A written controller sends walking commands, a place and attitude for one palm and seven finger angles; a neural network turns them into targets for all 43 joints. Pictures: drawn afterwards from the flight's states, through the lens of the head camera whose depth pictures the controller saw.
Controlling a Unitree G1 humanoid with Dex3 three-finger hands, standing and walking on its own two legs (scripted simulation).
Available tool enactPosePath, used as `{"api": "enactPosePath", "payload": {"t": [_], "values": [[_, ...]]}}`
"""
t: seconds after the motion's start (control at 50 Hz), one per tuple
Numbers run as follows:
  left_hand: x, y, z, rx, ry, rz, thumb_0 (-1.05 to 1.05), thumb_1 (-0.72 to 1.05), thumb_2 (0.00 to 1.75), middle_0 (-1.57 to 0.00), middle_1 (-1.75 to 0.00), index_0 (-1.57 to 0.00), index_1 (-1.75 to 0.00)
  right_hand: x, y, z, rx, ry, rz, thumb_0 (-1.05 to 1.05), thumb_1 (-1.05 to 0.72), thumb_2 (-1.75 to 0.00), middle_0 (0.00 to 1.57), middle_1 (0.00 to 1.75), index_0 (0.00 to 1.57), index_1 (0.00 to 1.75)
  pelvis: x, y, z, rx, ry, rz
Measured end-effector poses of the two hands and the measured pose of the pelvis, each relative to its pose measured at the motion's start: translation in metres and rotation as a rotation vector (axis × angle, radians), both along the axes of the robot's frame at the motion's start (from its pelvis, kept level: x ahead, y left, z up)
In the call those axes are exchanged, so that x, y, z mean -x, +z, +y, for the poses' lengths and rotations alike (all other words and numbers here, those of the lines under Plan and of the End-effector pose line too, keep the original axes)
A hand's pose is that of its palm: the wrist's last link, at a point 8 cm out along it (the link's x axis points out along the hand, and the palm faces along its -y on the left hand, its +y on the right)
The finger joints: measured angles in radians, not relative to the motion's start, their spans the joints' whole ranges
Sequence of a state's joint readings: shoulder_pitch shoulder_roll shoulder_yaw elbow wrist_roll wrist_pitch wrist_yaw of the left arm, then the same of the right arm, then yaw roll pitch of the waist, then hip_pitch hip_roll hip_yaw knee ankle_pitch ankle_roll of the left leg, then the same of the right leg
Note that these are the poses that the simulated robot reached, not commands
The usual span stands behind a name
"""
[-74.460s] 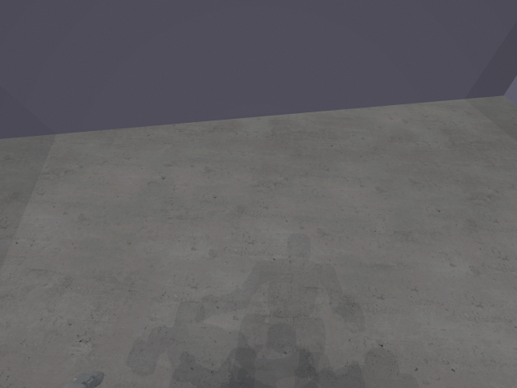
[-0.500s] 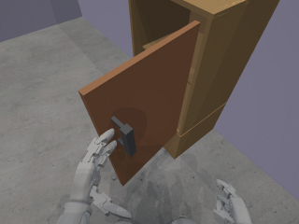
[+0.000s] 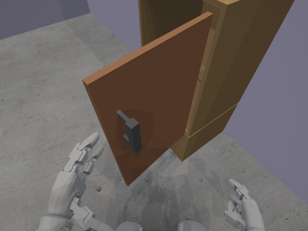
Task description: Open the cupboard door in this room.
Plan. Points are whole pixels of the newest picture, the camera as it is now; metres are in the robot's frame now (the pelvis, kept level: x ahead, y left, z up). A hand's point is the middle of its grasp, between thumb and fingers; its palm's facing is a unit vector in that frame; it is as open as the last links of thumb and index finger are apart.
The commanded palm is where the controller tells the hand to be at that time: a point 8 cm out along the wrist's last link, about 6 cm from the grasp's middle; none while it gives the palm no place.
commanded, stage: draw the hand back to the body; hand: left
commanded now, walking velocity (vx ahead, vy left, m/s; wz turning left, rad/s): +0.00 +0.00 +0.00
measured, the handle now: (129, 132) +0.34 +0.09 +0.08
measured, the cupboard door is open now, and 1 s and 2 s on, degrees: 98 98 98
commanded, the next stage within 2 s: step back with the hand held close in 1.48 s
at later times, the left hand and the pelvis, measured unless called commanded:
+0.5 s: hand (46, 173) +0.20 +0.21 +0.15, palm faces +0.11 -0.97 -0.23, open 15.8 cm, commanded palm +0.17 +0.26 +0.17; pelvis +0.02 +0.02 +0.04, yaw +0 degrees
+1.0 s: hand out of the picture +0.22 +0.27 +0.22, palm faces +0.39 -0.83 -0.40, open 10.3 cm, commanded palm +0.17 +0.31 +0.24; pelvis +0.03 +0.03 +0.08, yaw -1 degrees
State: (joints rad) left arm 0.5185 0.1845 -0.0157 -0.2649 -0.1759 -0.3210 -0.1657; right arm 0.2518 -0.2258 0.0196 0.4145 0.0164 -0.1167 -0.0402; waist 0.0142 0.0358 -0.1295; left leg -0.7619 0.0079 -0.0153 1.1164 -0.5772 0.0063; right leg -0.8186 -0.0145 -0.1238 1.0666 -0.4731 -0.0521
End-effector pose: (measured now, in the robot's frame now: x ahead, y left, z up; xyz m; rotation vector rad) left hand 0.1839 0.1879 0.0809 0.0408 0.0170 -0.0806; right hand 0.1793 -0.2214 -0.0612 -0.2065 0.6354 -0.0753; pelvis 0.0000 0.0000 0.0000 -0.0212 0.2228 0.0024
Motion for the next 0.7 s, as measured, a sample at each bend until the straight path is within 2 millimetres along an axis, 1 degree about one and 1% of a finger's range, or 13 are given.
{"api": "enactPosePath", "payload": {"t": [0.08, 0.16, 0.32, 0.4, 0.42, 0.48, 0.52, 0.6, 0.7], "values": [[-0.003, 0.019, 0.012, -0.026, 0.025, -0.020, -0.01, -0.50, 0.30, -0.15, -0.30, -0.15, -0.31, 0.007, 0.007, 0.003, -0.018, -0.025, -0.001, 0.01, -0.91, -0.90, 0.20, 0.30, 0.20, 0.29, -0.003, 0.007, 0.002, 0.002, -0.003, -0.023], [-0.001, 0.037, 0.024, -0.024, 0.051, -0.033, -0.01, -0.50, 0.30, -0.15, -0.30, -0.15, -0.31, 0.011, 0.017, 0.007, -0.029, -0.041, -0.012, 0.01, -0.91, -0.90, 0.20, 0.30, 0.20, 0.30, -0.007, 0.017, 0.006, 0.006, -0.003, -0.047], [0.007, 0.045, 0.041, -0.025, 0.042, 0.015, -0.01, -0.50, 0.30, -0.15, -0.30, -0.15, -0.30, 0.006, 0.035, 0.010, -0.002, -0.031, -0.051, 0.01, -0.91, -0.90, 0.20, 0.30, 0.20, 0.30, -0.011, 0.028, 0.013, 0.013, -0.002, -0.088], [0.009, 0.059, 0.053, -0.036, 0.066, -0.020, -0.01, -0.48, 0.30, -0.15, -0.30, -0.15, -0.30, 0.000, 0.043, 0.014, 0.005, -0.015, -0.077, 0.01, -0.91, -0.90, 0.20, 0.30, 0.20, 0.30, -0.013, 0.032, 0.016, 0.018, 0.002, -0.107], [0.009, 0.063, 0.056, -0.038, 0.071, -0.033, -0.01, -0.47, 0.31, -0.15, -0.30, -0.15, -0.30, -0.001, 0.045, 0.015, 0.005, -0.010, -0.084, 0.01, -0.91, -0.90, 0.20, 0.30, 0.20, 0.30, -0.013, 0.033, 0.017, 0.020, 0.004, -0.112], [0.009, 0.077, 0.066, -0.168, 0.156, -0.036, -0.01, -0.42, 0.33, -0.15, -0.30, -0.15, -0.31, -0.006, 0.050, 0.021, 0.016, -0.005, -0.083, 0.01, -0.91, -0.90, 0.20, 0.30, 0.20, 0.30, -0.016, 0.039, 0.019, 0.016, -0.001, -0.132], [0.009, 0.085, 0.072, -0.216, 0.222, -0.029, -0.01, -0.37, 0.35, -0.16, -0.30, -0.16, -0.31, -0.008, 0.053, 0.025, 0.013, -0.007, -0.080, 0.01, -0.91, -0.90, 0.20, 0.30, 0.20, 0.30, -0.018, 0.044, 0.021, 0.015, -0.001, -0.146], [0.011, 0.092, 0.081, -0.266, 0.307, -0.001, -0.01, -0.26, 0.40, -0.16, -0.30, -0.16, -0.31, -0.010, 0.057, 0.034, 0.005, -0.001, -0.062, 0.01, -0.91, -0.90, 0.20, 0.30, 0.20, 0.30, -0.021, 0.053, 0.025, 0.013, -0.003, -0.174], [0.009, 0.103, 0.093, -0.312, 0.364, 0.004, -0.01, -0.10, 0.47, -0.17, -0.30, -0.17, -0.31, -0.012, 0.059, 0.042, 0.005, 0.018, -0.029, 0.01, -0.91, -0.90, 0.20, 0.30, 0.20, 0.30, -0.025, 0.062, 0.028, 0.009, -0.004, -0.208]]}}
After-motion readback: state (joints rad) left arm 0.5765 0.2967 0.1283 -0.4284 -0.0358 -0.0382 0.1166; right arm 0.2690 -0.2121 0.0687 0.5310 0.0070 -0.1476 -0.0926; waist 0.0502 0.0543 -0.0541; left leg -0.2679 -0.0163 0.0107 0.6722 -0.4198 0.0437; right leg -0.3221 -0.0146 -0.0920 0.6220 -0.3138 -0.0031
